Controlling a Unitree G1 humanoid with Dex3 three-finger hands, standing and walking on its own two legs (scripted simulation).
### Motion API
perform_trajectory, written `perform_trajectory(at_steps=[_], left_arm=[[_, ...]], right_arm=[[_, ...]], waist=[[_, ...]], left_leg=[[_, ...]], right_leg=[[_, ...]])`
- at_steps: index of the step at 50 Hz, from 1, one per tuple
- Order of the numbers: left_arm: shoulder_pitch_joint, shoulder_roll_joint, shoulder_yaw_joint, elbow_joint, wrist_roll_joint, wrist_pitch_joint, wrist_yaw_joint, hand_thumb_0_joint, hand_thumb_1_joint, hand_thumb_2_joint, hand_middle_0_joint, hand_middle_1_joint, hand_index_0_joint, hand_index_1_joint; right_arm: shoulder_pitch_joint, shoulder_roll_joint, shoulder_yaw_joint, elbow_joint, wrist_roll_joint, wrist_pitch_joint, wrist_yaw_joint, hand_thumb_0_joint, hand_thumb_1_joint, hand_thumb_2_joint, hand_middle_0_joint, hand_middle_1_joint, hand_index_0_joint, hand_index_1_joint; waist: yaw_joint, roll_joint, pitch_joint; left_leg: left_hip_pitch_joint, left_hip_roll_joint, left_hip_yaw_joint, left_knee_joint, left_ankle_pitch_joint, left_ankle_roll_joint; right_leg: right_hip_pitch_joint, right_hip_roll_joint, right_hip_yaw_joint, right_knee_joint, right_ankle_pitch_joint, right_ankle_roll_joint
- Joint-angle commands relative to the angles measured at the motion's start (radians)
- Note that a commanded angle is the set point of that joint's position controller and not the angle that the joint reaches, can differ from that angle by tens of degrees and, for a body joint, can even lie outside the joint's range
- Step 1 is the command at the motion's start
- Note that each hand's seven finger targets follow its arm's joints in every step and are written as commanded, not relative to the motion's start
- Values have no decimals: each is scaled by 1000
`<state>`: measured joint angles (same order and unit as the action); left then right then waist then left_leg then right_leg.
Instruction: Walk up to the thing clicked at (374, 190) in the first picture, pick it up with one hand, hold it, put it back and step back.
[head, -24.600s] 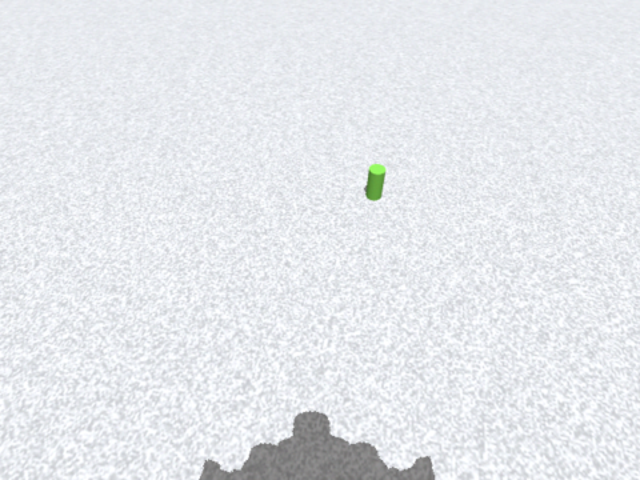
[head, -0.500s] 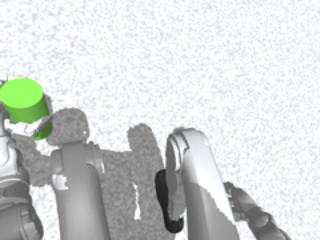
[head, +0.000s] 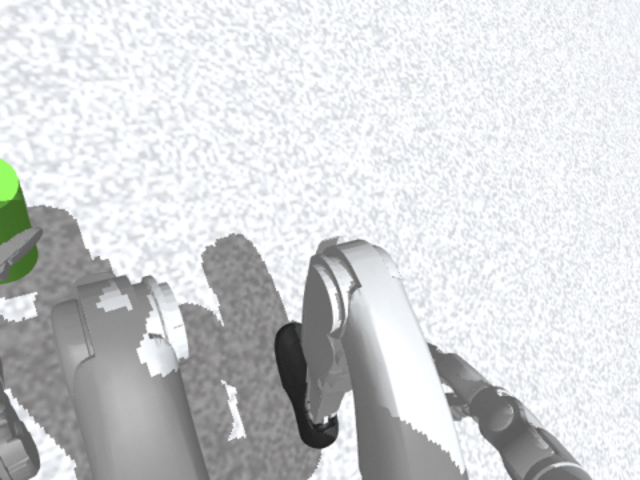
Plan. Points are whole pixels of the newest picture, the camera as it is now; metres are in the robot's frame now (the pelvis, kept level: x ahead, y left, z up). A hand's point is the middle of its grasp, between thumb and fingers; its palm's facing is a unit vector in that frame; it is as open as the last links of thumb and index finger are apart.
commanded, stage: lower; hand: left
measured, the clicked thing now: out of the picture +0.40 +0.28 -0.17
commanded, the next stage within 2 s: loosen in 0.60 s
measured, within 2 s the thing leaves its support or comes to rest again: rests again in 1.88 s
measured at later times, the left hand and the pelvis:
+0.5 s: hand out of the picture +0.41 +0.29 -0.18, palm faces +0.35 -0.93 -0.03, open 11.0 cm; pelvis -0.01 +0.01 -0.01, yaw -2 degrees
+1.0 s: hand out of the picture +0.41 +0.29 -0.18, palm faces +0.38 -0.93 +0.00, open 11.3 cm; pelvis -0.01 +0.01 -0.01, yaw -4 degrees
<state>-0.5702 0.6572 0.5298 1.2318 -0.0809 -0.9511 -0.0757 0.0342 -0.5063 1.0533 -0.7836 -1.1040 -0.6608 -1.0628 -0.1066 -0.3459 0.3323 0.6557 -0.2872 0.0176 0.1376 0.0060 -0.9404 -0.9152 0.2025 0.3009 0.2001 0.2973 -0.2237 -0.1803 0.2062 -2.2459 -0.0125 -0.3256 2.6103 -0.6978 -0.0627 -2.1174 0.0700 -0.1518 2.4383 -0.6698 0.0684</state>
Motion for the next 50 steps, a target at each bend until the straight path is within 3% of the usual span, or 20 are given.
perform_trajectory(at_steps=[1, 5, 6, 8, 9, 12, 13, 18, 20, 25, 28, 33, 35, 36, 38, 39, 42, 44, 49, 50], left_arm=[[-285, 222, 9, -195, -18, -141, 15, 0, 71, 1204, -1217, -1376, -1237, -1370], [-319, 234, -3, -177, -10, -162, 33, 0, 106, 1227, -1232, -1393, -1254, -1386], [-302, 270, 30, -180, -8, -168, 42, 0, 106, 1223, -1226, -1387, -1247, -1381], [-319, 265, 15, -186, -5, -179, 53, 0, 138, 1214, -1203, -1365, -1224, -1358], [-314, 289, 33, -179, -2, -185, 59, 0, 127, 1222, -1221, -1379, -1242, -1372], [-322, 271, 8, -172, 11, -200, 75, 0, 134, 1224, -1226, -1376, -1245, -1372], [-322, 315, 42, -192, 11, -207, 83, 0, 139, 1225, -1225, -1370, -1242, -1368], [-313, 274, 3, -149, 21, -218, 97, 0, 149, 1240, -1224, -1378, -1240, -1376], [-306, 314, 22, -155, 26, -224, 101, 0, 126, 1241, -1235, -1382, -1250, -1382], [-282, 276, 0, -120, 20, -231, 105, 0, 170, 1251, -1242, -1384, -1258, -1382], [-268, 246, -13, -78, 9, -233, 110, 0, 169, 1256, -1243, -1386, -1258, -1386], [-292, 316, 15, -104, 19, -250, 123, 0, 200, 1273, -1256, -1392, -1270, -1393], [-282, 267, -11, -58, 16, -248, 124, 0, 190, 1288, -1260, -1400, -1273, -1403], [-298, 290, 0, -83, 15, -253, 126, 0, 146, 1208, -1296, -1335, -1305, -1340], [-305, 270, -7, -75, 5, -256, 124, 0, 26, 1048, -1139, -1175, -1162, -1180], [-326, 297, 0, -92, 5, -260, 125, 0, -6, 968, -1093, -1095, -1115, -1100], [-289, 268, -12, -39, -2, -258, 114, 0, -108, 728, -971, -924, -991, -909], [-315, 287, -20, -49, 2, -264, 113, 0, -172, 580, -900, -810, -918, -794], [-306, 303, -10, -58, 2, -268, 108, 0, -397, 334, -566, -467, -569, -465], [-265, 271, -21, -18, 0, -261, 104, 0, -415, 312, -521, -430, -524, -428]], right_arm=[[57, -325, -85, -44, -13, -1, -7, 0, -923, -908, 200, 300, 199, 300], [29, -333, -68, -48, -21, -5, -3, 0, -914, -904, 200, 300, 200, 300], [34, -337, -67, -47, -26, -6, -4, 0, -916, -905, 200, 300, 200, 300], [17, -336, -59, -55, -29, -8, -2, 0, -917, -906, 200, 300, 200, 300], [19, -341, -54, -54, -32, -8, -2, 0, -915, -905, 200, 300, 200, 300], [0, -345, -44, -54, -40, -11, -1, 0, -921, -907, 200, 300, 200, 300], [2, -350, -43, -60, -43, -10, -1, 0, -915, -906, 200, 300, 200, 300], [-6, -352, -31, -59, -55, -12, 4, 0, -916, -907, 200, 300, 200, 300], [-10, -361, -30, -61, -56, -11, 3, 0, -915, -907, 200, 300, 199, 300], [-8, -367, -18, -58, -65, -11, 8, 0, -906, -904, 200, 300, 200, 300], [-5, -361, -12, -46, -63, -7, 12, 0, -904, -904, 200, 300, 200, 300], [-22, -362, 0, -54, -69, -4, 11, 0, -899, -903, 200, 300, 200, 300], [-17, -359, 4, -46, -73, -2, 12, 0, -896, -903, 200, 300, 200, 300], [-24, -362, 3, -48, -72, -3, 11, 0, -913, -903, 200, 300, 200, 300], [-24, -359, 6, -42, -74, 0, 10, 0, -910, -896, 201, 300, 200, 300], [-32, -364, 8, -49, -74, -3, 9, 0, -913, -897, 201, 300, 200, 300], [-24, -357, 13, -38, -75, 0, 10, 0, -915, -896, 201, 300, 200, 300], [-32, -355, 19, -42, -75, -1, 9, 0, -920, -897, 201, 300, 200, 300], [-19, -360, 17, -44, -75, 1, 8, 0, -915, -900, 201, 301, 200, 301], [-12, -360, 15, -35, -76, 4, 7, 0, -914, -900, 201, 301, 201, 301]], waist=[[-66, 481, -665], [-81, 485, -619], [-67, 492, -642], [-74, 495, -626], [-82, 501, -633], [-89, 549, -595], [-84, 549, -622], [-108, 549, -583], [-102, 557, -587], [-112, 553, -582], [-115, 518, -552], [-107, 520, -554], [-123, 506, -531], [-116, 508, -532], [-119, 500, -522], [-119, 513, -523], [-122, 468, -512], [-123, 477, -492], [-121, 486, -521], [-119, 465, -522]], left_leg=[[450, 53, 125, -288, 148, 33], [446, 57, 113, -294, 111, 31], [460, 58, 115, -286, 127, 30], [454, 60, 111, -285, 118, 31], [462, 62, 105, -288, 122, 29], [493, 66, 92, -303, 138, 18], [500, 68, 93, -295, 143, 19], [499, 70, 81, -298, 134, 16], [508, 72, 75, -295, 150, 15], [524, 72, 60, -287, 205, 10], [490, 71, 57, -287, 165, 14], [476, 73, 57, -274, 167, 20], [475, 77, 51, -278, 153, 18], [470, 78, 50, -278, 144, 18], [468, 77, 50, -281, 124, 20], [465, 77, 49, -279, 121, 20], [444, 78, 50, -270, 98, 26], [428, 77, 49, -277, 69, 28], [453, 78, 41, -277, 115, 23], [462, 78, 44, -271, 133, 23]], right_leg=[[308, 19, -122, -194, 224, -81], [281, 22, -137, -189, 192, -79], [305, 25, -135, -187, 210, -78], [293, 28, -137, -183, 202, -79], [300, 29, -144, -180, 206, -80], [274, 28, -152, -164, 214, -82], [289, 31, -152, -169, 220, -81], [285, 31, -165, -168, 219, -78], [287, 33, -167, -163, 233, -78], [307, 37, -178, -152, 280, -74], [304, 39, -183, -163, 250, -72], [320, 44, -182, -164, 255, -71], [306, 46, -188, -165, 242, -71], [299, 48, -187, -167, 236, -73], [301, 48, -189, -175, 222, -69], [298, 48, -190, -169, 220, -70], [306, 51, -188, -182, 205, -66], [293, 51, -190, -184, 180, -68], [302, 54, -197, -171, 221, -71], [307, 55, -195, -175, 236, -68]])
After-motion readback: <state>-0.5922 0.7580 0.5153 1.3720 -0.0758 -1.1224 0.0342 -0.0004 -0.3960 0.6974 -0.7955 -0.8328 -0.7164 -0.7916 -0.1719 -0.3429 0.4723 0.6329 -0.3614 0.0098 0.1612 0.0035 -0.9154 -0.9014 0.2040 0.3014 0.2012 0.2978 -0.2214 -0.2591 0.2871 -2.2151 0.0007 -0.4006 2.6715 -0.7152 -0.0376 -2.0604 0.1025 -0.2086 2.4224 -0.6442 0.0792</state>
